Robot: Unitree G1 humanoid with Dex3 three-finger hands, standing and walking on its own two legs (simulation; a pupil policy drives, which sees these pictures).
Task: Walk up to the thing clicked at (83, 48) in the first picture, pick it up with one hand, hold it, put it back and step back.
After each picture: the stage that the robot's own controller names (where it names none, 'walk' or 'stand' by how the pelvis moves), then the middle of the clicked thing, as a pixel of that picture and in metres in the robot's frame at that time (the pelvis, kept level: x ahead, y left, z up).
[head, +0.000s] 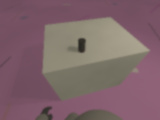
stand; (81, 45) +0.60 +0.13 +0.05
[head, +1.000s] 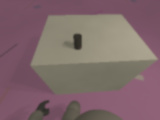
sink last; (77, 42) +0.56 +0.17 +0.08
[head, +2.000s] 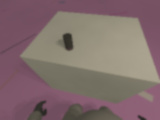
rise first; (68, 42) +0.53 +0.22 +0.09
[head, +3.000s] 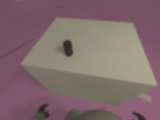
stand; (68, 48) +0.50 +0.22 +0.06
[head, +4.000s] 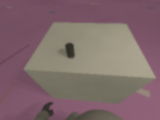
stand; (70, 50) +0.51 +0.20 +0.05
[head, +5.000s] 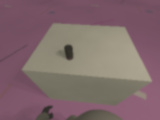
stand; (69, 52) +0.50 +0.21 +0.04
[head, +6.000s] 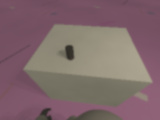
stand; (69, 52) +0.51 +0.21 +0.04
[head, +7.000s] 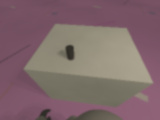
stand; (70, 52) +0.51 +0.21 +0.04
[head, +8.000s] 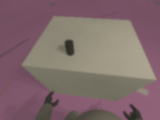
rise first; (69, 48) +0.51 +0.21 +0.05
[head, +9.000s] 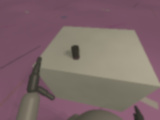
rise first; (75, 52) +0.52 +0.20 +0.05
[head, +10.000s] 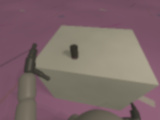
go down; (74, 52) +0.53 +0.19 +0.05
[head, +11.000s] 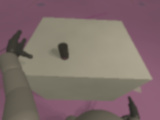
go down; (63, 51) +0.48 +0.19 +0.06
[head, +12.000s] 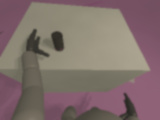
close in; (58, 42) +0.50 +0.20 +0.09
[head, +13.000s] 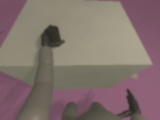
close; (54, 37) +0.53 +0.21 +0.11
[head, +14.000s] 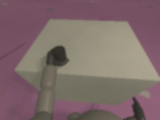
lift; (60, 56) +0.38 +0.21 +0.14
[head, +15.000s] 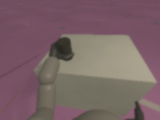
lift; (65, 49) +0.32 +0.17 +0.27
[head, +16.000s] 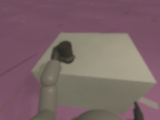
hold; (66, 52) +0.33 +0.17 +0.24
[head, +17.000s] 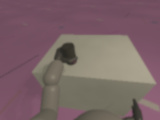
crouch; (69, 54) +0.33 +0.15 +0.24
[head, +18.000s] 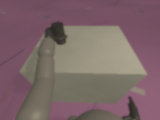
crouch; (59, 33) +0.47 +0.20 +0.25
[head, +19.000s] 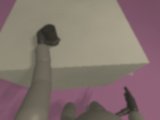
lower; (51, 36) +0.53 +0.20 +0.11
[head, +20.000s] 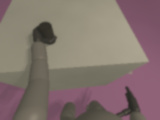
lower; (48, 34) +0.54 +0.22 +0.11
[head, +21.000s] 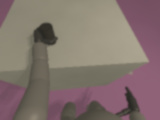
lower; (48, 34) +0.53 +0.22 +0.11
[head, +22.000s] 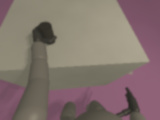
lower; (47, 34) +0.53 +0.22 +0.11
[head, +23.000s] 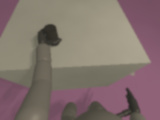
open; (52, 36) +0.53 +0.20 +0.11
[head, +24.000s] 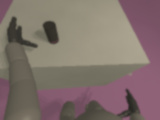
sink last; (51, 33) +0.53 +0.21 +0.11
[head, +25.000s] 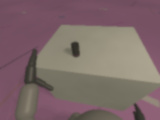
sink last; (75, 49) +0.53 +0.20 +0.08
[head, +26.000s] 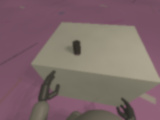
stand; (76, 48) +0.55 +0.19 +0.06
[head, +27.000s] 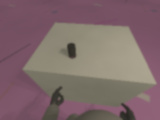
stand; (71, 51) +0.51 +0.20 +0.05
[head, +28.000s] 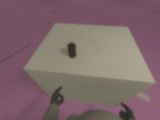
stand; (72, 50) +0.52 +0.20 +0.05
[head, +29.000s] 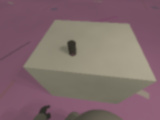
walk; (72, 48) +0.53 +0.19 +0.05
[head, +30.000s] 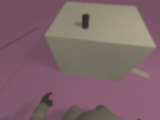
walk; (85, 21) +0.82 +0.12 +0.08
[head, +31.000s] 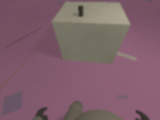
stand; (80, 11) +1.20 +0.25 +0.08
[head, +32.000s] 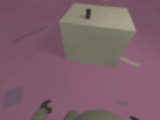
stand; (88, 14) +1.21 +0.14 +0.06
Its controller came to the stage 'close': yes
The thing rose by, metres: 0.22
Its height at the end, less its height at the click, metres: +0.00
